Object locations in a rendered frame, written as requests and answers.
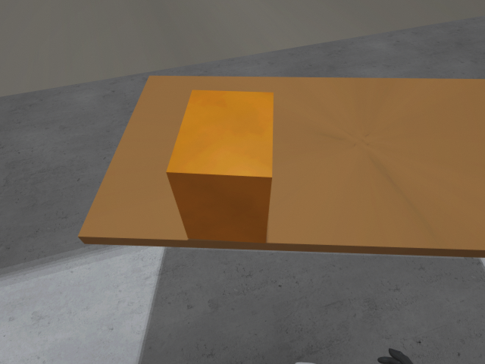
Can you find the carton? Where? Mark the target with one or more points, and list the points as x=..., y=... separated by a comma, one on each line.
x=220, y=170

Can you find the table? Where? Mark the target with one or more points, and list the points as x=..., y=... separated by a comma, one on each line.
x=360, y=165

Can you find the robot right hand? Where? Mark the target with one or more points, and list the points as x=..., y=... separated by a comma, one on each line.
x=397, y=357

